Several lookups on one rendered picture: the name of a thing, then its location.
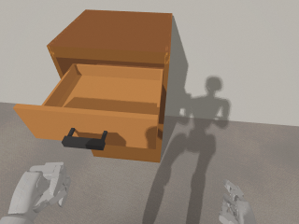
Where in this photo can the robot right hand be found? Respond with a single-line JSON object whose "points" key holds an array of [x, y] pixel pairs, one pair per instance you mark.
{"points": [[241, 211]]}

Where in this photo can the robot left forearm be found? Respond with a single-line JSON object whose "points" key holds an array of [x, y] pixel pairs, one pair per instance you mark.
{"points": [[16, 219]]}

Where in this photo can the drawer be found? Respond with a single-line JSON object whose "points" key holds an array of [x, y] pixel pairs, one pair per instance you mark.
{"points": [[124, 101]]}

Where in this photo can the cabinet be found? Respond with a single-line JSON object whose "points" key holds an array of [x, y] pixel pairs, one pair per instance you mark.
{"points": [[118, 38]]}

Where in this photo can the handle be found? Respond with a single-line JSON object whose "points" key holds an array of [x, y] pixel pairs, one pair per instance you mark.
{"points": [[84, 142]]}

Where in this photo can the robot left hand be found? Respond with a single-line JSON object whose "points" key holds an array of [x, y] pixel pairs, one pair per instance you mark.
{"points": [[50, 180]]}

